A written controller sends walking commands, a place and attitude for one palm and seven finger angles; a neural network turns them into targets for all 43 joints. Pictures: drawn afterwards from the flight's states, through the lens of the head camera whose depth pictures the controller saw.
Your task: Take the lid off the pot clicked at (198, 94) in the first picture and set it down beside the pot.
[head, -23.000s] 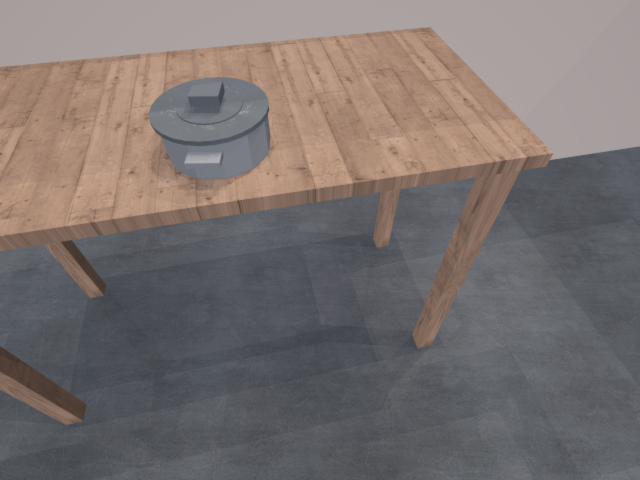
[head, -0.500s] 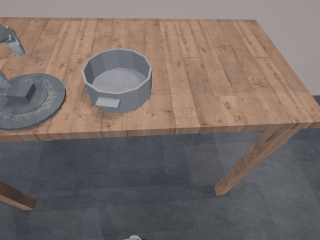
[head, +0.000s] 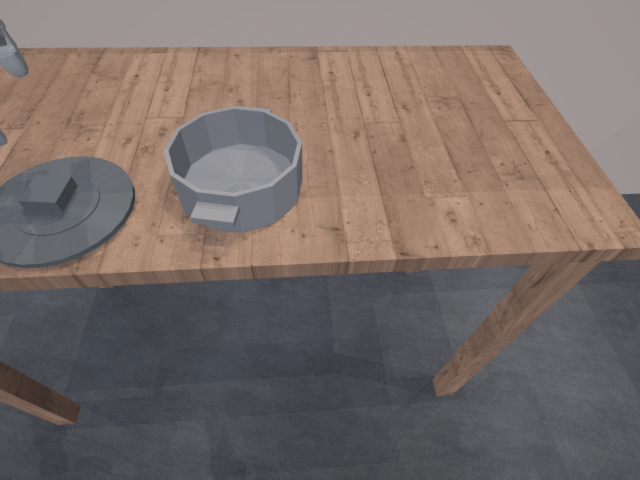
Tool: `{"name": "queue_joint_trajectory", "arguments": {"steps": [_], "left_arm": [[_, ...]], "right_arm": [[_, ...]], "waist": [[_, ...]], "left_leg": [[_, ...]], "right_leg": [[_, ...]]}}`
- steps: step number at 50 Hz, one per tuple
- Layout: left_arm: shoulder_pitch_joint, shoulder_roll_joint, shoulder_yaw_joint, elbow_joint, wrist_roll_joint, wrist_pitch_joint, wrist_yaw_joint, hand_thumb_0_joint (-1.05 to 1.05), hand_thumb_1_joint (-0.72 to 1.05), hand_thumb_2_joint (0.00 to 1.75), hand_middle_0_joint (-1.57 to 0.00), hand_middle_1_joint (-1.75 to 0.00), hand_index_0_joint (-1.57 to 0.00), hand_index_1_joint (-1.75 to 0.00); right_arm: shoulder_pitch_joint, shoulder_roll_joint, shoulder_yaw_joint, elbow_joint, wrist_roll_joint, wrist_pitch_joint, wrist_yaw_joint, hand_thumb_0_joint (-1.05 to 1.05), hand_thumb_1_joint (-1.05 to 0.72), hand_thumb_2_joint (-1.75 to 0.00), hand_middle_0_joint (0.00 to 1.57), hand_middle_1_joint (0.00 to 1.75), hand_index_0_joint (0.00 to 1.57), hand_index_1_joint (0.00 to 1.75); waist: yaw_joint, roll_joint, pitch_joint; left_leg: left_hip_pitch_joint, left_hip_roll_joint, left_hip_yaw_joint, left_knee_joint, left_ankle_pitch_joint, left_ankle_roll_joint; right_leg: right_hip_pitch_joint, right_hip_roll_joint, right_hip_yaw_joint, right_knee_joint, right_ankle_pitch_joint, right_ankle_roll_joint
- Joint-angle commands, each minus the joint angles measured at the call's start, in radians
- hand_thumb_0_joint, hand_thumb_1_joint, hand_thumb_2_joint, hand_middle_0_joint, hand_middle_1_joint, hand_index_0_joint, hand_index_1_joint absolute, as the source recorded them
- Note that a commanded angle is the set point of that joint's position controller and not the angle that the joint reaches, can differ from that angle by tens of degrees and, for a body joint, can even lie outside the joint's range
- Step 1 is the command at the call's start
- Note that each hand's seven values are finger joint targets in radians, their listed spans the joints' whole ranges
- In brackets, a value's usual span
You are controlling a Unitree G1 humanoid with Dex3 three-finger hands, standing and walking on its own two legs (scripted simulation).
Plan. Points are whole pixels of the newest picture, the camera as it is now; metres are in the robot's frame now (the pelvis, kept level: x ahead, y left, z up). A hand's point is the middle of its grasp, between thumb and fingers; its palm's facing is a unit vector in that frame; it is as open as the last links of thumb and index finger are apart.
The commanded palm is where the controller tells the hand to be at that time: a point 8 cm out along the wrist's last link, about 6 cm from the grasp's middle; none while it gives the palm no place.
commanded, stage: raise the empty hand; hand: left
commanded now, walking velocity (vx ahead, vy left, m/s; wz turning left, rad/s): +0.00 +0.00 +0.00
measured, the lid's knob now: (49, 193) +0.45 +0.35 +0.10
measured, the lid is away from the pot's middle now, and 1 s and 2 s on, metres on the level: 0.24 0.24 0.24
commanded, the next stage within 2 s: draw the hand back to the body in 0.18 s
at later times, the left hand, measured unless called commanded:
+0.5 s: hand out of the picture +0.45 +0.33 +0.25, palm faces -0.22 -0.14 -0.97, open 11.0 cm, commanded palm +0.43 +0.33 +0.31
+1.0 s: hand (19, 56) +0.42 +0.26 +0.29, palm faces +0.46 -0.84 -0.30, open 11.0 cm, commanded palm +0.36 +0.31 +0.30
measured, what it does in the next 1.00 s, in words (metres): stands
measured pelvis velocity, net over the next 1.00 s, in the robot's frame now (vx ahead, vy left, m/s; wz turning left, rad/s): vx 0.01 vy -0.04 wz -0.03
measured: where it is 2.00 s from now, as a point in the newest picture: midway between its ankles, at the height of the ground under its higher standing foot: outside the picture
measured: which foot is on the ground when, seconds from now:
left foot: down 0.00-1.00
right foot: down 0.00-1.00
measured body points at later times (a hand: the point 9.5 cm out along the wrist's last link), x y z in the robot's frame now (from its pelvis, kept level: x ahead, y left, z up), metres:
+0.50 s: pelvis +0.01 -0.02 +0.00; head +0.06 -0.02 +0.45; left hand +0.46 +0.34 +0.30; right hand +0.08 -0.30 -0.12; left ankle +0.05 +0.06 -0.73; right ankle -0.05 -0.14 -0.73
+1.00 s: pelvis +0.01 -0.04 +0.01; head +0.03 -0.05 +0.46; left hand +0.39 +0.30 +0.31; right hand +0.16 -0.29 -0.09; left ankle +0.05 +0.06 -0.73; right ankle -0.05 -0.14 -0.73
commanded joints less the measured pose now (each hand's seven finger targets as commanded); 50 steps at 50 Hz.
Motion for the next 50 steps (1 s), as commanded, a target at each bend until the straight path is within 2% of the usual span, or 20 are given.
{"name": "queue_joint_trajectory", "arguments": {"steps": [1,3,6,10,14,16,18,21,23,26,29,31,36,38,39,40,42,43,46,50], "left_arm": [[-0.526,0.262,0.059,-0.213,0.007,0.011,0.031,0.0,-0.05,0.73,-0.39,-0.79,-0.39,-0.79],[-0.503,0.24,0.042,-0.152,0.01,0.021,0.027,0.0,-0.05,0.73,-0.39,-0.79,-0.39,-0.79],[-0.517,0.282,0.069,-0.18,0.018,0.021,0.027,0.0,-0.05,0.73,-0.39,-0.79,-0.39,-0.79],[-0.467,0.212,0.016,-0.133,0.007,0.028,0.016,0.0,-0.05,0.73,-0.39,-0.79,-0.39,-0.79],[-0.522,0.276,0.053,-0.166,0.019,0.032,0.024,0.0,-0.05,0.73,-0.39,-0.79,-0.39,-0.79],[-0.519,0.32,0.099,-0.235,0.02,0.023,0.025,0.0,-0.05,0.73,-0.39,-0.79,-0.39,-0.79],[-0.443,0.268,0.074,-0.179,0.013,0.029,0.021,0.0,-0.05,0.73,-0.39,-0.79,-0.39,-0.79],[-0.391,0.33,0.137,-0.284,0.008,0.027,0.025,0.0,-0.05,0.73,-0.39,-0.79,-0.39,-0.79],[-0.325,0.314,0.145,-0.274,-0.004,0.038,0.025,0.0,-0.05,0.73,-0.39,-0.79,-0.39,-0.79],[-0.292,0.352,0.189,-0.444,-0.023,0.051,0.026,0.0,-0.05,0.73,-0.39,-0.79,-0.39,-0.79],[-0.153,0.359,0.231,-0.422,-0.044,0.066,0.021,0.0,-0.05,0.73,-0.39,-0.79,-0.39,-0.79],[-0.15,0.371,0.246,-0.544,-0.057,0.077,0.02,0.0,-0.05,0.73,-0.39,-0.79,-0.39,-0.79],[-0.098,0.373,0.267,-0.588,-0.08,0.101,0.017,0.0,-0.05,0.73,-0.39,-0.79,-0.39,-0.79],[-0.085,0.326,0.239,-0.597,-0.087,0.109,0.015,0.0,-0.05,0.73,-0.39,-0.79,-0.39,-0.79],[-0.172,0.158,0.482,-0.643,-0.705,0.008,0.215,0.0,-0.05,0.73,-0.39,-0.79,-0.39,-0.79],[-0.047,0.096,0.401,-0.583,-0.756,-0.03,0.305,0.0,-0.05,0.73,-0.39,-0.79,-0.39,-0.79],[0.065,0.074,0.471,-0.584,-0.907,-0.054,0.433,0.0,-0.05,0.73,-0.39,-0.79,-0.39,-0.79],[0.062,0.094,0.512,-0.65,-0.948,-0.064,0.474,0.0,-0.05,0.73,-0.39,-0.79,-0.39,-0.79],[0.05,0.085,0.541,-0.766,-0.988,-0.084,0.547,0.0,-0.01,0.74,-0.38,-0.77,-0.38,-0.77],[0.188,0.076,0.602,-0.846,-1.014,-0.089,0.597,0.0,0.09,0.76,-0.36,-0.72,-0.36,-0.72]], "right_arm": [[0.006,-0.184,-0.057,-0.085,-0.01,-0.019,-0.015,0.0,-0.9,-0.9,0.2,0.3,0.2,0.3],[0.011,-0.179,-0.055,-0.079,-0.009,-0.02,-0.015,0.0,-0.9,-0.9,0.2,0.3,0.2,0.3],[0.002,-0.181,-0.054,-0.087,-0.011,-0.019,-0.013,0.0,-0.9,-0.9,0.2,0.3,0.2,0.3],[-0.003,-0.174,-0.048,-0.092,-0.003,-0.02,-0.012,0.0,-0.9,-0.9,0.2,0.3,0.2,0.3],[0.0,-0.178,-0.052,-0.085,-0.006,-0.015,-0.014,0.0,-0.9,-0.9,0.2,0.3,0.2,0.3],[-0.007,-0.178,-0.054,-0.098,-0.01,-0.011,-0.009,0.0,-0.9,-0.9,0.2,0.3,0.2,0.3],[-0.008,-0.168,-0.058,-0.104,-0.007,-0.005,-0.005,0.0,-0.9,-0.9,0.2,0.3,0.2,0.3],[-0.03,-0.168,-0.062,-0.135,-0.01,0.011,0.006,0.0,-0.9,-0.9,0.2,0.3,0.2,0.3],[-0.038,-0.161,-0.064,-0.148,-0.006,0.021,0.008,0.0,-0.9,-0.9,0.2,0.3,0.2,0.3],[-0.072,-0.163,-0.069,-0.178,-0.004,0.031,0.017,0.0,-0.9,-0.9,0.2,0.3,0.2,0.3],[-0.09,-0.154,-0.064,-0.196,-0.002,0.038,0.017,0.0,-0.9,-0.9,0.2,0.3,0.2,0.3],[-0.118,-0.158,-0.065,-0.213,-0.002,0.044,0.022,0.0,-0.9,-0.9,0.2,0.3,0.2,0.3],[-0.158,-0.149,-0.057,-0.228,-0.001,0.05,0.01,0.0,-0.9,-0.9,0.2,0.3,0.2,0.3],[-0.168,-0.14,-0.055,-0.228,-0.001,0.049,0.004,0.0,-0.9,-0.9,0.2,0.3,0.2,0.3],[-0.01,-0.098,-0.058,-0.273,0.005,-0.044,0.011,0.0,-0.9,-0.9,0.2,0.3,0.2,0.3],[-0.063,-0.117,-0.026,-0.241,-0.007,-0.076,0.001,0.0,-0.9,-0.9,0.2,0.3,0.2,0.3],[-0.08,-0.136,-0.032,-0.242,-0.011,-0.1,-0.026,0.0,-0.9,-0.9,0.2,0.3,0.2,0.3],[-0.081,-0.143,-0.034,-0.237,-0.012,-0.108,-0.032,0.0,-0.9,-0.9,0.2,0.3,0.2,0.3],[-0.109,-0.135,-0.029,-0.212,-0.023,-0.138,-0.036,0.0,-0.9,-0.9,0.2,0.3,0.2,0.3],[-0.139,-0.127,-0.031,-0.199,-0.034,-0.165,-0.03,0.0,-0.9,-0.9,0.2,0.3,0.2,0.3]], "waist": [[-0.009,0.107,-0.393],[-0.014,0.072,-0.346],[-0.005,0.078,-0.39],[-0.014,0.052,-0.318],[-0.017,0.079,-0.375],[-0.003,0.112,-0.441],[-0.009,0.075,-0.388],[0.008,0.096,-0.451],[0.006,0.059,-0.406],[0.015,0.119,-0.469],[0.026,0.064,-0.398],[0.034,0.108,-0.437],[0.036,0.07,-0.389],[0.032,0.067,-0.359],[0.031,0.064,-0.276],[0.044,0.071,-0.245],[0.047,-0.049,-0.243],[0.052,-0.034,-0.272],[0.057,0.117,-0.283],[0.081,0.11,-0.262]], "left_leg": [[0.493,0.023,-0.081,-0.055,0.205,-0.022],[0.464,0.023,-0.079,-0.064,0.15,-0.02],[0.475,0.018,-0.065,-0.055,0.221,-0.018],[0.441,0.019,-0.051,-0.061,0.206,-0.018],[0.46,0.014,-0.045,-0.051,0.214,-0.01],[0.502,0.018,-0.05,-0.039,0.335,-0.014],[0.47,0.015,-0.042,-0.034,0.311,-0.01],[0.48,0.011,-0.032,-0.019,0.4,-0.008],[0.449,0.01,-0.029,-0.021,0.373,-0.004],[0.513,0.013,-0.037,-0.008,0.479,-0.003],[0.446,0.009,-0.031,-0.015,0.42,-0.001],[0.481,0.012,-0.033,-0.017,0.437,-0.003],[0.434,0.0,-0.021,-0.029,0.33,0.0],[0.435,-0.001,-0.025,-0.036,0.293,0.0],[0.58,0.076,-0.061,-0.085,0.153,-0.027],[0.621,0.098,-0.121,-0.131,0.043,-0.03],[0.536,0.101,-0.101,-0.16,-0.051,-0.022],[0.526,0.092,-0.073,-0.151,-0.002,-0.025],[0.547,0.081,-0.036,-0.136,0.098,-0.035],[0.535,0.075,-0.013,-0.132,0.203,-0.038]], "right_leg": [[-0.127,0.056,-0.015,-0.071,0.152,-0.06],[-0.136,0.055,-0.019,-0.079,0.135,-0.057],[-0.094,0.053,-0.011,-0.074,0.179,-0.058],[-0.102,0.052,-0.017,-0.075,0.184,-0.06],[-0.083,0.051,-0.004,-0.08,0.204,-0.053],[-0.059,0.052,-0.003,-0.066,0.248,-0.054],[-0.073,0.053,-0.006,-0.069,0.242,-0.05],[-0.022,0.052,0.006,-0.053,0.304,-0.051],[-0.026,0.052,0.002,-0.056,0.298,-0.048],[-0.012,0.051,0.012,-0.049,0.334,-0.05],[0.003,0.051,0.004,-0.048,0.322,-0.046],[0.016,0.045,0.011,-0.045,0.319,-0.045],[0.039,0.04,0.012,-0.047,0.304,-0.045],[0.015,0.041,0.005,-0.059,0.277,-0.045],[-0.128,0.032,0.002,-0.093,0.168,-0.077],[-0.14,0.044,0.015,-0.112,0.081,-0.084],[-0.043,0.029,0.038,-0.131,0.116,-0.068],[0.006,0.023,0.048,-0.137,0.169,-0.062],[0.048,0.015,0.056,-0.161,0.221,-0.059],[0.114,0.017,0.049,-0.166,0.307,-0.057]]}}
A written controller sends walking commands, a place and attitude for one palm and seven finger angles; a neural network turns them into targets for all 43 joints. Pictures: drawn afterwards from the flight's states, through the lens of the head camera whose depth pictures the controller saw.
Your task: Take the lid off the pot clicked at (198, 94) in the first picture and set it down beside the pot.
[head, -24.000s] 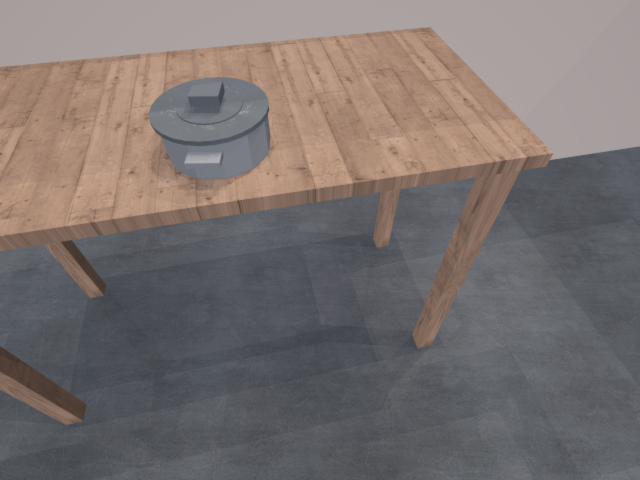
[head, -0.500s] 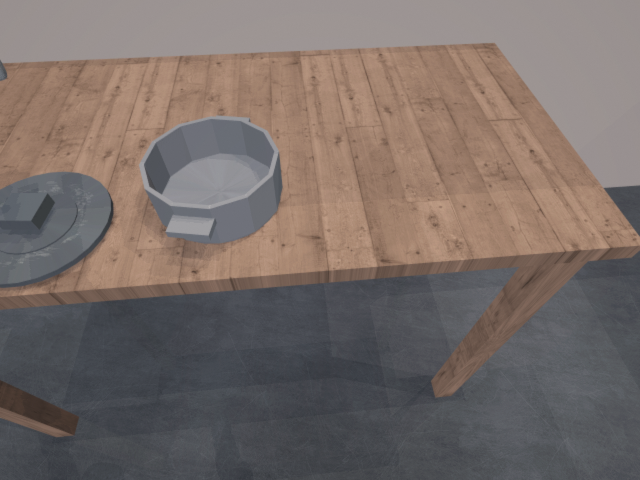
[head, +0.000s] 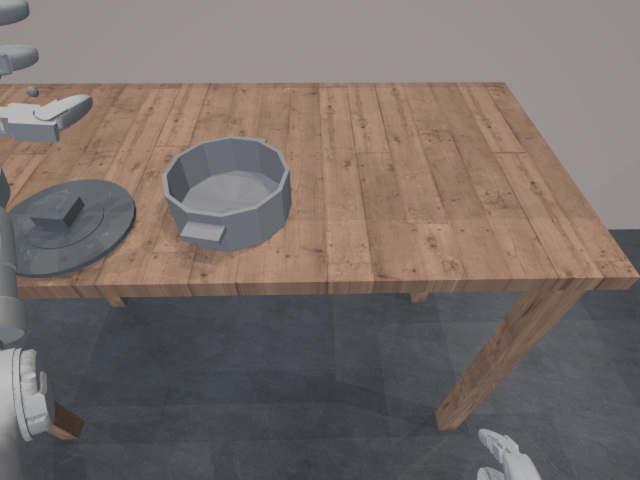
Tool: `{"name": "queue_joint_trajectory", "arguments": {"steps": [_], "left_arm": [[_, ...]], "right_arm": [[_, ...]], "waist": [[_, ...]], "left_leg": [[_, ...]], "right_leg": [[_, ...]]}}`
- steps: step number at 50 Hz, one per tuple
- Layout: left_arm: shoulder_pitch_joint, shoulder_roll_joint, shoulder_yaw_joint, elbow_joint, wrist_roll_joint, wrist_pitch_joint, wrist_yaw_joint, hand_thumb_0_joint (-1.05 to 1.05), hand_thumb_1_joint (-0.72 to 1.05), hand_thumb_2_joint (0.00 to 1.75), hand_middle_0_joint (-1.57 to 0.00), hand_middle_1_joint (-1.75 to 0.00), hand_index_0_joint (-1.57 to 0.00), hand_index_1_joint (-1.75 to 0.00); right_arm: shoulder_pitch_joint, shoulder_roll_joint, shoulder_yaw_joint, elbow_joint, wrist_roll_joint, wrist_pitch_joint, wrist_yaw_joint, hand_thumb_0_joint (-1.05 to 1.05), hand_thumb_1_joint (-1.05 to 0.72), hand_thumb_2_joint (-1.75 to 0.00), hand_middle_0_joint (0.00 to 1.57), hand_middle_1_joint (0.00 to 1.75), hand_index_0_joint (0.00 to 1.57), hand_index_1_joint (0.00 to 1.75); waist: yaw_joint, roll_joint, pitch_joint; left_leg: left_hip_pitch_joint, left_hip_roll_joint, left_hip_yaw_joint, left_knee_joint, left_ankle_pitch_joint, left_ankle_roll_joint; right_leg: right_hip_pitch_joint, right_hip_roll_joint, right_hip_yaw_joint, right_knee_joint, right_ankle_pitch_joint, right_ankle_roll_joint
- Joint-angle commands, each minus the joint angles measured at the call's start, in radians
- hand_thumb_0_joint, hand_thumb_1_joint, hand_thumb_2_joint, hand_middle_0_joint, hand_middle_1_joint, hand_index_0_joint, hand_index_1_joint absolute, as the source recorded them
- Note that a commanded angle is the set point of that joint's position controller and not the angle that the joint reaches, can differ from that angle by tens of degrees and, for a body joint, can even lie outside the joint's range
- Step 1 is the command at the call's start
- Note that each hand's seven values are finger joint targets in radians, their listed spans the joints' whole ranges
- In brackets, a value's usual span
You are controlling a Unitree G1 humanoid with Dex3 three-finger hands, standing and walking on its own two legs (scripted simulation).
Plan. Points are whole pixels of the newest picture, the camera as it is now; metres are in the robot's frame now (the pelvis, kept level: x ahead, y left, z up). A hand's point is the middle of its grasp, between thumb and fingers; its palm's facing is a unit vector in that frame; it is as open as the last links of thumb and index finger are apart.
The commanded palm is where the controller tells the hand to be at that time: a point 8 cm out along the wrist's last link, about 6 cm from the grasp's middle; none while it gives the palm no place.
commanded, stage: draw the hand back to the body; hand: left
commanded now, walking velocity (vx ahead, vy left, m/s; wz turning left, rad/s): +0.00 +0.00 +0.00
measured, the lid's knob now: (58, 211) +0.43 +0.41 +0.09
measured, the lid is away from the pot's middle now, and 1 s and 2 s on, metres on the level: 0.24 0.24 0.24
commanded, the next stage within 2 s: step back with the hand held close in 1.54 s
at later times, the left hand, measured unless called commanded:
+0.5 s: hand (18, 137) +0.33 +0.29 +0.28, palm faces +0.57 -0.80 -0.20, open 8.9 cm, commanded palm +0.27 +0.32 +0.28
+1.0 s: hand out of the picture +0.24 +0.26 +0.29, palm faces +0.51 -0.83 -0.21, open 7.5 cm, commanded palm +0.18 +0.30 +0.27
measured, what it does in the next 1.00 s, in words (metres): stands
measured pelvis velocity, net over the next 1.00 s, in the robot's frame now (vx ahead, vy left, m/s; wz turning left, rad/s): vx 0.00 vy -0.01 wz -0.01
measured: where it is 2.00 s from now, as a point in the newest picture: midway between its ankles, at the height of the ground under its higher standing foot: outside the picture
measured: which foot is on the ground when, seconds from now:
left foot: down 0.00-1.00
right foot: down 0.00-1.00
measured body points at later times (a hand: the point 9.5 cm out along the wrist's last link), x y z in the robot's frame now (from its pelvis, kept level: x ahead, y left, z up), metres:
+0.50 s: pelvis +0.01 -0.02 +0.00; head +0.00 -0.04 +0.45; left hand +0.29 +0.33 +0.29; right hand +0.20 -0.27 -0.09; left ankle +0.04 +0.11 -0.74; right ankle -0.06 -0.09 -0.74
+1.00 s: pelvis +0.00 -0.01 +0.00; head -0.03 -0.02 +0.45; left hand +0.21 +0.30 +0.30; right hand +0.21 -0.22 -0.08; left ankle +0.04 +0.11 -0.74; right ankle -0.06 -0.09 -0.74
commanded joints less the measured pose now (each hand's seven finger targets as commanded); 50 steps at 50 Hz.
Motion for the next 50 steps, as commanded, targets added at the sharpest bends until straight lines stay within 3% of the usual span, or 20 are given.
{"name": "queue_joint_trajectory", "arguments": {"steps": [1,3,6,8,11,13,15,16,18,22,25,27,29,32,33,34,37,45,47,50], "left_arm": [[-0.322,0.335,0.159,-0.324,-0.058,-0.064,0.085,0.0,0.11,0.76,-0.35,-0.7,-0.35,-0.7],[-0.282,0.319,0.167,-0.416,-0.067,-0.07,0.092,0.0,0.16,0.77,-0.34,-0.68,-0.34,-0.68],[-0.167,0.323,0.208,-0.416,-0.078,-0.056,0.099,0.0,0.23,0.78,-0.33,-0.64,-0.33,-0.64],[-0.092,0.308,0.22,-0.432,-0.086,-0.048,0.096,0.0,0.28,0.79,-0.32,-0.62,-0.32,-0.62],[-0.104,0.27,0.195,-0.541,-0.089,-0.056,0.094,0.0,0.35,0.81,-0.31,-0.58,-0.31,-0.58],[-0.045,0.261,0.212,-0.578,-0.091,-0.056,0.098,0.0,0.4,0.81,-0.3,-0.56,-0.3,-0.56],[0.04,0.24,0.218,-0.524,-0.101,-0.046,0.095,0.0,0.45,0.82,-0.29,-0.53,-0.29,-0.53],[0.026,0.241,0.213,-0.554,-0.103,-0.045,0.093,0.0,0.47,0.83,-0.28,-0.52,-0.28,-0.52],[0.007,0.215,0.19,-0.628,-0.102,-0.052,0.091,0.0,0.52,0.83,-0.27,-0.5,-0.27,-0.5],[0.055,0.201,0.198,-0.66,-0.107,-0.058,0.099,0.0,0.61,0.85,-0.26,-0.45,-0.26,-0.45],[0.072,0.179,0.201,-0.797,-0.107,-0.081,0.104,0.0,0.69,0.86,-0.24,-0.41,-0.24,-0.41],[0.158,0.155,0.214,-0.743,-0.114,-0.073,0.109,0.0,0.73,0.87,-0.23,-0.39,-0.23,-0.39],[0.175,0.13,0.196,-0.747,-0.117,-0.065,0.102,0.0,0.78,0.88,-0.22,-0.36,-0.22,-0.36],[0.207,0.098,0.182,-0.845,-0.123,-0.077,0.096,0.0,0.85,0.89,-0.21,-0.32,-0.21,-0.32],[0.236,0.102,0.198,-0.851,-0.125,-0.077,0.099,0.0,0.88,0.9,-0.2,-0.31,-0.2,-0.31],[0.235,0.096,0.196,-0.9,-0.124,-0.081,0.099,0.0,0.9,0.9,-0.2,-0.3,-0.2,-0.3],[0.307,0.082,0.21,-0.893,-0.132,-0.078,0.096,0.0,0.9,0.9,-0.2,-0.3,-0.2,-0.3],[0.398,0.024,0.182,-1.062,-0.134,-0.106,0.091,0.0,0.9,0.9,-0.2,-0.3,-0.2,-0.3],[0.467,0.024,0.199,-1.058,-0.14,-0.107,0.091,0.0,0.9,0.9,-0.2,-0.3,-0.2,-0.3],[0.493,-0.004,0.178,-1.081,-0.145,-0.113,0.082,0.0,0.9,0.9,-0.2,-0.3,-0.2,-0.3]], "right_arm": [[-0.087,-0.17,-0.077,-0.106,-0.021,-0.064,-0.017,0.0,-0.9,-0.9,0.2,0.3,0.2,0.3],[-0.107,-0.165,-0.08,-0.113,-0.021,-0.079,-0.012,0.0,-0.9,-0.9,0.2,0.3,0.2,0.3],[-0.12,-0.17,-0.089,-0.103,-0.026,-0.083,-0.012,0.0,-0.9,-0.9,0.2,0.3,0.2,0.3],[-0.131,-0.165,-0.093,-0.105,-0.026,-0.087,-0.013,0.0,-0.9,-0.9,0.2,0.3,0.2,0.3],[-0.154,-0.159,-0.095,-0.104,-0.026,-0.102,-0.012,0.0,-0.9,-0.9,0.2,0.3,0.2,0.3],[-0.155,-0.155,-0.098,-0.106,-0.028,-0.111,-0.012,0.0,-0.9,-0.9,0.2,0.3,0.2,0.3],[-0.159,-0.158,-0.102,-0.092,-0.034,-0.108,-0.014,0.0,-0.9,-0.9,0.2,0.3,0.2,0.3],[-0.17,-0.158,-0.1,-0.098,-0.032,-0.11,-0.015,0.0,-0.9,-0.9,0.2,0.3,0.2,0.3],[-0.184,-0.146,-0.096,-0.103,-0.031,-0.117,-0.017,0.0,-0.9,-0.9,0.2,0.3,0.2,0.3],[-0.193,-0.141,-0.093,-0.1,-0.038,-0.13,-0.022,0.0,-0.9,-0.9,0.2,0.3,0.2,0.3],[-0.209,-0.128,-0.09,-0.104,-0.044,-0.147,-0.018,0.0,-0.9,-0.9,0.2,0.3,0.2,0.3],[-0.202,-0.123,-0.091,-0.094,-0.05,-0.15,-0.019,0.0,-0.9,-0.9,0.2,0.3,0.2,0.3],[-0.209,-0.12,-0.089,-0.097,-0.049,-0.147,-0.017,0.0,-0.9,-0.9,0.2,0.3,0.2,0.3],[-0.235,-0.106,-0.083,-0.107,-0.051,-0.153,-0.016,0.0,-0.9,-0.9,0.2,0.3,0.2,0.3],[-0.231,-0.104,-0.084,-0.106,-0.055,-0.155,-0.016,0.0,-0.9,-0.9,0.2,0.3,0.2,0.3],[-0.239,-0.102,-0.083,-0.11,-0.054,-0.158,-0.015,0.0,-0.9,-0.9,0.2,0.3,0.2,0.3],[-0.243,-0.097,-0.082,-0.103,-0.06,-0.158,-0.015,0.0,-0.9,-0.9,0.2,0.3,0.2,0.3],[-0.264,-0.081,-0.076,-0.106,-0.069,-0.174,-0.013,0.0,-0.9,-0.9,0.2,0.3,0.2,0.3],[-0.265,-0.079,-0.079,-0.107,-0.072,-0.175,-0.014,0.0,-0.9,-0.9,0.2,0.3,0.2,0.3],[-0.278,-0.074,-0.077,-0.102,-0.072,-0.178,-0.013,0.0,-0.9,-0.9,0.2,0.3,0.2,0.3]], "waist": [[-0.004,0.105,-0.31],[0.006,0.126,-0.337],[0.013,0.02,-0.304],[0.019,0.019,-0.284],[0.016,0.078,-0.272],[0.026,0.056,-0.289],[0.025,-0.032,-0.229],[0.023,-0.033,-0.22],[0.025,0.056,-0.226],[0.03,0.019,-0.215],[0.039,0.107,-0.264],[0.042,0.017,-0.213],[0.041,-0.008,-0.198],[0.046,0.065,-0.193],[0.051,0.029,-0.198],[0.05,0.051,-0.215],[0.054,0.012,-0.182],[0.057,0.058,-0.177],[0.063,0.023,-0.163],[0.057,0.041,-0.114]], "left_leg": [[0.332,0.032,-0.024,-0.03,0.211,0.026],[0.346,0.028,-0.014,-0.025,0.264,0.024],[0.309,0.023,0.006,-0.009,0.297,0.032],[0.295,0.016,0.021,-0.004,0.283,0.035],[0.331,0.013,0.026,0.002,0.298,0.036],[0.34,0.009,0.03,0.005,0.323,0.037],[0.306,0.007,0.033,0.007,0.287,0.039],[0.303,0.006,0.036,0.004,0.27,0.041],[0.332,0.002,0.039,0.002,0.265,0.039],[0.341,0.004,0.029,-0.009,0.244,0.04],[0.395,0.005,0.029,-0.005,0.304,0.036],[0.367,0.009,0.028,-0.013,0.299,0.035],[0.354,0.007,0.028,-0.027,0.274,0.035],[0.379,0.007,0.029,-0.034,0.267,0.034],[0.376,0.009,0.026,-0.038,0.266,0.035],[0.388,0.009,0.027,-0.038,0.281,0.034],[0.374,0.011,0.024,-0.044,0.272,0.033],[0.406,0.014,0.01,-0.063,0.27,0.029],[0.393,0.018,0.01,-0.068,0.254,0.028],[0.385,0.019,0.008,-0.075,0.21,0.027]], "right_leg": [[-0.053,-0.028,0.019,-0.07,0.311,-0.006],[-0.018,-0.032,0.021,-0.063,0.37,-0.003],[0.017,-0.046,0.027,-0.058,0.496,0.017],[0.029,-0.056,0.033,-0.055,0.534,0.028],[0.006,-0.056,0.034,-0.066,0.534,0.027],[0.025,-0.057,0.031,-0.055,0.578,0.032],[0.017,-0.062,0.028,-0.065,0.582,0.04],[0.01,-0.067,0.035,-0.068,0.583,0.044],[-0.003,-0.065,0.038,-0.075,0.538,0.039],[-0.011,-0.06,0.034,-0.09,0.468,0.035],[0.007,-0.058,0.037,-0.085,0.514,0.026],[-0.002,-0.051,0.026,-0.09,0.502,0.027],[0.0,-0.049,0.024,-0.098,0.465,0.029],[-0.005,-0.048,0.025,-0.113,0.427,0.021],[0.002,-0.046,0.023,-0.112,0.424,0.022],[0.011,-0.047,0.024,-0.113,0.438,0.021],[0.01,-0.045,0.022,-0.12,0.427,0.02],[0.016,-0.039,0.017,-0.135,0.367,0.008],[0.014,-0.04,0.014,-0.142,0.348,0.011],[-0.007,-0.04,0.019,-0.162,0.292,0.009]]}}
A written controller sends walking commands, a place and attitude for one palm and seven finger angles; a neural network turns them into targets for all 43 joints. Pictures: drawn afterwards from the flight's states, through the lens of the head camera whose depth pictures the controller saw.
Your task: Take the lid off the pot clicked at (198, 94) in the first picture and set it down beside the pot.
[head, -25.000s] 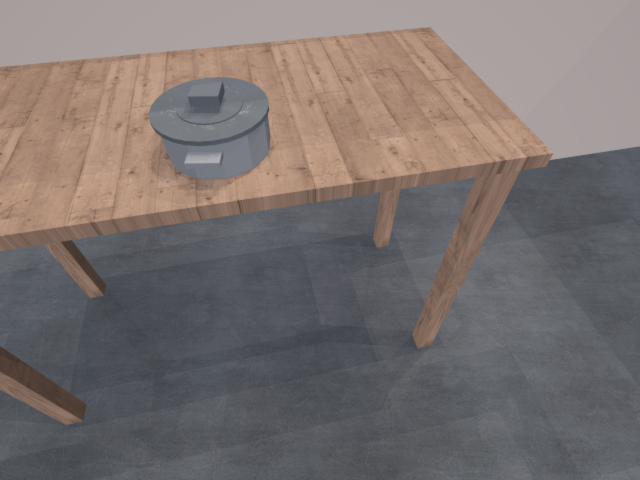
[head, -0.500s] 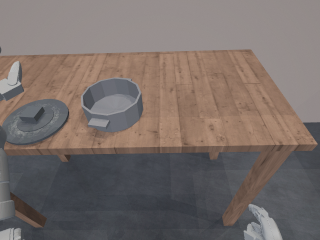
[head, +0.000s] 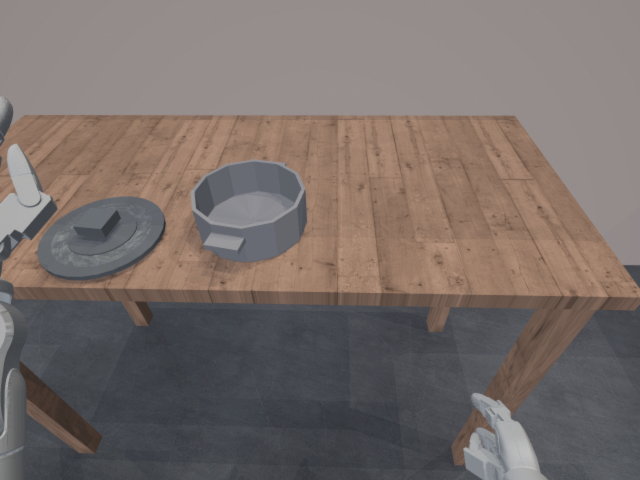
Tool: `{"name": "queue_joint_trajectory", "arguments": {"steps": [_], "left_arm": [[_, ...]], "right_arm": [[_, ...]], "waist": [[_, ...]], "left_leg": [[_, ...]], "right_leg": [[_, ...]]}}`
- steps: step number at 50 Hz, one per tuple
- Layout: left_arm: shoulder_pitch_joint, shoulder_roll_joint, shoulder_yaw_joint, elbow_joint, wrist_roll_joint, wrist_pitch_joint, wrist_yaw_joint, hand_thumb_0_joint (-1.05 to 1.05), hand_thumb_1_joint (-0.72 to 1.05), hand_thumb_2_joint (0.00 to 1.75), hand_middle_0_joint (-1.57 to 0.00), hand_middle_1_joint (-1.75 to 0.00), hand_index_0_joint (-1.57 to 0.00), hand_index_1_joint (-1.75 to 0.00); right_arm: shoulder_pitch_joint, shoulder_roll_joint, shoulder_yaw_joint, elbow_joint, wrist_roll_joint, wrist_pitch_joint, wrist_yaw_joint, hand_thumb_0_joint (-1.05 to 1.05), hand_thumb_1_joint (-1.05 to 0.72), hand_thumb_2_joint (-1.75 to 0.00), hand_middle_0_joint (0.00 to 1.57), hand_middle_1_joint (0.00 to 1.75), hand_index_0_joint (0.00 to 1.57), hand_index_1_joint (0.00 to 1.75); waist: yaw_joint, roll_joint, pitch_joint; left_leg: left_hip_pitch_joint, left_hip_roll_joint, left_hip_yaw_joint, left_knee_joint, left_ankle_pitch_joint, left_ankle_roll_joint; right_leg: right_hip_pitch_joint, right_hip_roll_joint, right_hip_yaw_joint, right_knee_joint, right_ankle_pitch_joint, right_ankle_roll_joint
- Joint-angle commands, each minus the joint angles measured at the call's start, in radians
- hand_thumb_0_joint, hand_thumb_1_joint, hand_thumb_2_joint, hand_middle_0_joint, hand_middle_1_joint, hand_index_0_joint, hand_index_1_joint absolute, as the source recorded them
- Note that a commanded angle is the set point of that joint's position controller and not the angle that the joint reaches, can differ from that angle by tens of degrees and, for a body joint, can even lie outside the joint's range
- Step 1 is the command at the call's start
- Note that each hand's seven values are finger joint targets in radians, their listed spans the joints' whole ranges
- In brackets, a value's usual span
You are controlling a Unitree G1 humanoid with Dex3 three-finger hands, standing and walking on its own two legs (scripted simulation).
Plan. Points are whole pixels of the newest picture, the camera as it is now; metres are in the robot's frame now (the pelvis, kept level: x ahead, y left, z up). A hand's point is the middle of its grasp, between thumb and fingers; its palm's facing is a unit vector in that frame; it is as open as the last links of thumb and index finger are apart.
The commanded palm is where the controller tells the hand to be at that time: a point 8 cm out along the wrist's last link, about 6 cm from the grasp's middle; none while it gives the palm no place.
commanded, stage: draw the hand back to the body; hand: left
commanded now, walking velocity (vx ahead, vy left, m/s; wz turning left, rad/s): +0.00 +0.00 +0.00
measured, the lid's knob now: (97, 222) +0.43 +0.42 +0.08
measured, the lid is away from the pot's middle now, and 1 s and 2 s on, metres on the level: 0.24 0.24 0.24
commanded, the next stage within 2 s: step back with the hand held close in 0.54 s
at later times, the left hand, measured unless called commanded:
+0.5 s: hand (0, 290) +0.15 +0.25 +0.27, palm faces +0.47 -0.84 -0.27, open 7.4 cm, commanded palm +0.10 +0.30 +0.26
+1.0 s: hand out of the picture +0.17 +0.27 +0.25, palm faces +0.43 -0.81 -0.39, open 7.4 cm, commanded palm +0.09 +0.33 +0.26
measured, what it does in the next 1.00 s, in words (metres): shifts its weight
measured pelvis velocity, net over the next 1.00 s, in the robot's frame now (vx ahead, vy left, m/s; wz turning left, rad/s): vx -0.04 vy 0.05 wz -0.02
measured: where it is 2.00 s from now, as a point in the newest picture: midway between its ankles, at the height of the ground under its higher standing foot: outside the picture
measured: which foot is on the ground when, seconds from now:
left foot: down 0.00-1.00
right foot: down 0.00-1.00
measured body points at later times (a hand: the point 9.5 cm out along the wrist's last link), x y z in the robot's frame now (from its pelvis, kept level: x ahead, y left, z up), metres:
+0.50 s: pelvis -0.02 +0.01 +0.00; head -0.07 +0.01 +0.45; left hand +0.12 +0.29 +0.28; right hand +0.20 -0.18 -0.07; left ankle +0.04 +0.11 -0.75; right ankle -0.05 -0.09 -0.75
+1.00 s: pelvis -0.04 +0.05 -0.01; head -0.04 +0.06 +0.44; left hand +0.14 +0.32 +0.27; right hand +0.15 -0.19 -0.07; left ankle +0.04 +0.11 -0.75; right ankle -0.05 -0.09 -0.74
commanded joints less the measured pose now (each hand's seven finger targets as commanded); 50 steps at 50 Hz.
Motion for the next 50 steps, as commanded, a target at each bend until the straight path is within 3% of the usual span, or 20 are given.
{"name": "queue_joint_trajectory", "arguments": {"steps": [1,8,11,16,18,20,21,23,25,27,31,32,33,34,37,40,42,43,45,50], "left_arm": [[-0.202,0.234,0.079,-0.251,-0.003,-0.071,-0.001,0.0,0.9,0.9,-0.2,-0.3,-0.2,-0.3],[-0.077,0.209,0.082,-0.317,-0.01,-0.088,-0.004,0.0,0.9,0.9,-0.2,-0.3,-0.2,-0.3],[-0.021,0.192,0.069,-0.379,-0.006,-0.102,-0.006,0.0,0.9,0.9,-0.2,-0.3,-0.2,-0.3],[0.07,0.171,0.064,-0.414,-0.007,-0.111,-0.007,0.0,0.9,0.9,-0.2,-0.3,-0.2,-0.3],[0.12,0.163,0.063,-0.463,-0.006,-0.118,-0.009,0.0,0.9,0.9,-0.2,-0.3,-0.2,-0.3],[0.105,0.153,0.047,-0.495,-0.001,-0.124,-0.009,0.0,0.9,0.9,-0.2,-0.3,-0.2,-0.3],[0.08,0.173,0.064,-0.481,0.002,-0.124,-0.003,0.0,0.9,0.9,-0.2,-0.3,-0.2,-0.3],[0.084,0.165,0.067,-0.439,-0.001,-0.12,0.001,0.0,0.9,0.9,-0.2,-0.3,-0.2,-0.3],[0.097,0.141,0.048,-0.439,-0.002,-0.121,-0.002,0.0,0.9,0.9,-0.2,-0.3,-0.2,-0.3],[0.098,0.129,0.032,-0.433,-0.001,-0.121,-0.004,0.0,0.9,0.9,-0.2,-0.3,-0.2,-0.3],[0.113,0.156,0.059,-0.457,0.003,-0.125,0.002,0.0,0.9,0.9,-0.2,-0.3,-0.2,-0.3],[0.095,0.138,0.039,-0.456,0.005,-0.122,0.001,0.0,0.9,0.9,-0.2,-0.3,-0.2,-0.3],[-0.098,0.328,0.169,-0.617,0.035,-0.18,0.029,0.0,0.9,0.9,-0.2,-0.3,-0.2,-0.3],[0.033,0.215,0.101,-0.476,0.031,-0.179,0.039,0.0,0.9,0.9,-0.2,-0.3,-0.2,-0.3],[0.135,0.161,0.046,-0.452,0.051,-0.163,0.038,0.0,0.9,0.9,-0.2,-0.3,-0.2,-0.3],[0.173,0.179,0.066,-0.477,0.049,-0.158,0.044,0.0,0.9,0.9,-0.2,-0.3,-0.2,-0.3],[0.198,0.193,0.088,-0.52,0.057,-0.157,0.049,0.0,0.9,0.9,-0.2,-0.3,-0.2,-0.3],[0.208,0.212,0.116,-0.543,0.06,-0.161,0.052,0.0,0.9,0.9,-0.2,-0.3,-0.2,-0.3],[0.26,0.235,0.147,-0.591,0.053,-0.17,0.058,0.0,0.9,0.9,-0.2,-0.3,-0.2,-0.3],[0.383,0.244,0.203,-0.671,0.056,-0.188,0.072,0.0,0.9,0.9,-0.2,-0.3,-0.2,-0.3]], "right_arm": [[-0.191,-0.107,-0.041,-0.171,-0.007,-0.061,-0.013,0.0,-0.9,-0.9,0.2,0.3,0.2,0.3],[-0.2,-0.098,-0.04,-0.169,-0.017,-0.072,-0.011,0.0,-0.9,-0.9,0.2,0.3,0.2,0.3],[-0.203,-0.095,-0.041,-0.172,-0.02,-0.083,-0.007,0.0,-0.9,-0.9,0.2,0.3,0.2,0.3],[-0.205,-0.089,-0.04,-0.171,-0.026,-0.09,-0.004,0.0,-0.9,-0.9,0.2,0.3,0.2,0.3],[-0.206,-0.086,-0.042,-0.176,-0.03,-0.094,-0.001,0.0,-0.9,-0.9,0.2,0.3,0.2,0.3],[-0.203,-0.083,-0.039,-0.17,-0.03,-0.099,0.003,0.0,-0.9,-0.9,0.2,0.3,0.2,0.3],[-0.205,-0.087,-0.041,-0.166,-0.031,-0.102,-0.001,0.0,-0.9,-0.9,0.2,0.3,0.2,0.3],[-0.199,-0.084,-0.04,-0.159,-0.031,-0.103,-0.007,0.0,-0.9,-0.9,0.2,0.3,0.2,0.3],[-0.199,-0.077,-0.036,-0.157,-0.029,-0.105,-0.006,0.0,-0.9,-0.9,0.2,0.3,0.2,0.3],[-0.206,-0.079,-0.036,-0.161,-0.031,-0.104,-0.006,0.0,-0.9,-0.9,0.2,0.3,0.2,0.3],[-0.199,-0.082,-0.039,-0.161,-0.037,-0.11,-0.005,0.0,-0.9,-0.9,0.2,0.3,0.2,0.3],[-0.205,-0.08,-0.037,-0.159,-0.036,-0.108,-0.004,0.0,-0.9,-0.9,0.2,0.3,0.2,0.3],[-0.179,-0.125,-0.038,-0.229,-0.012,-0.093,-0.01,0.0,-0.9,-0.9,0.2,0.3,0.2,0.3],[-0.164,-0.096,-0.039,-0.199,-0.024,-0.08,-0.021,0.0,-0.9,-0.9,0.2,0.3,0.2,0.3],[-0.105,-0.101,-0.053,-0.214,-0.011,-0.057,-0.007,0.0,-0.9,-0.9,0.2,0.3,0.2,0.3],[-0.082,-0.108,-0.057,-0.243,-0.003,-0.045,-0.006,0.0,-0.9,-0.9,0.2,0.3,0.2,0.3],[-0.089,-0.119,-0.063,-0.279,-0.004,-0.038,-0.008,0.0,-0.9,-0.9,0.2,0.3,0.2,0.3],[-0.08,-0.121,-0.067,-0.287,-0.002,-0.038,-0.007,0.0,-0.9,-0.9,0.2,0.3,0.2,0.3],[-0.076,-0.118,-0.071,-0.298,-0.002,-0.04,-0.003,0.0,-0.9,-0.9,0.2,0.3,0.2,0.3],[-0.055,-0.115,-0.085,-0.315,-0.01,-0.062,0.007,0.0,-0.9,-0.9,0.2,0.3,0.2,0.3]], "waist": [[-0.007,0.031,-0.145],[-0.003,0.001,-0.105],[-0.001,0.056,-0.109],[-0.002,0.02,-0.058],[0.003,0.01,-0.076],[-0.006,0.038,-0.073],[-0.006,0.018,-0.056],[-0.006,0.005,-0.034],[-0.007,0.04,-0.029],[-0.005,0.018,-0.009],[0.004,0.013,-0.055],[-0.002,0.019,-0.036],[-0.035,0.014,-0.01],[-0.046,-0.072,-0.012],[-0.066,-0.091,-0.053],[-0.069,0.018,-0.1],[-0.059,0.083,-0.112],[-0.053,0.081,-0.136],[-0.046,0.1,-0.18],[-0.042,0.146,-0.224]], "left_leg": [[0.224,0.013,-0.005,-0.007,0.177,0.034],[0.204,0.017,-0.016,-0.02,0.116,0.029],[0.219,0.019,-0.02,-0.02,0.112,0.024],[0.194,0.023,-0.029,-0.032,0.053,0.021],[0.195,0.022,-0.029,-0.025,0.068,0.022],[0.205,0.022,-0.033,-0.025,0.062,0.02],[0.191,0.023,-0.035,-0.027,0.045,0.018],[0.182,0.023,-0.037,-0.032,0.014,0.018],[0.19,0.022,-0.036,-0.039,0.004,0.019],[0.177,0.023,-0.042,-0.045,-0.022,0.018],[0.187,0.022,-0.047,-0.037,0.014,0.019],[0.182,0.021,-0.046,-0.039,0.004,0.016],[0.127,0.036,-0.107,0.069,-0.07,0.034],[0.119,0.026,-0.119,0.144,-0.074,0.036],[0.122,0.043,-0.112,0.233,-0.017,0.029],[0.081,0.08,-0.125,0.125,0.114,0.034],[0.003,0.12,-0.182,0.037,0.165,0.05],[-0.016,0.133,-0.2,0.012,0.17,0.052],[-0.03,0.142,-0.222,-0.031,0.15,0.055],[-0.14,0.167,-0.262,-0.146,-0.104,0.051]], "right_leg": [[-0.176,-0.048,0.006,-0.076,0.239,0.016],[-0.183,-0.047,0.007,-0.097,0.16,0.015],[-0.186,-0.046,0.01,-0.097,0.144,0.011],[-0.204,-0.046,0.01,-0.116,0.074,0.012],[-0.188,-0.048,0.011,-0.11,0.089,0.011],[-0.197,-0.045,0.011,-0.109,0.08,0.009],[-0.207,-0.047,0.012,-0.115,0.065,0.011],[-0.214,-0.049,0.013,-0.122,0.032,0.011],[-0.211,-0.046,0.011,-0.119,0.025,0.009],[-0.219,-0.049,0.012,-0.127,-0.001,0.01],[-0.191,-0.051,0.017,-0.114,0.03,0.007],[-0.2,-0.051,0.017,-0.118,0.022,0.008],[-0.374,-0.13,0.136,-0.13,-0.009,0.017],[-0.422,-0.168,0.152,-0.14,-0.042,0.002],[-0.487,-0.228,0.147,-0.088,0.006,-0.021],[-0.403,-0.173,0.081,0.039,0.153,0.003],[-0.335,-0.102,0.046,0.113,0.157,0.028],[-0.307,-0.082,0.034,0.144,0.144,0.033],[-0.277,-0.06,0.023,0.191,0.098,0.036],[-0.227,-0.032,0.004,0.26,-0.061,0.035]]}}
